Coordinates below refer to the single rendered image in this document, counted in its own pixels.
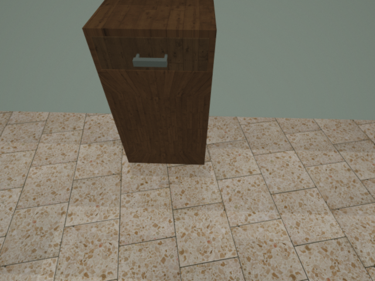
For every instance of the handle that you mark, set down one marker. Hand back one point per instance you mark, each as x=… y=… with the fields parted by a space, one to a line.
x=150 y=62

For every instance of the cabinet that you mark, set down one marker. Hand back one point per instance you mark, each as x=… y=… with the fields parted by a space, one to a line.
x=161 y=115

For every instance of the drawer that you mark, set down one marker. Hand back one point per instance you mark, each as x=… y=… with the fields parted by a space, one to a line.
x=184 y=53

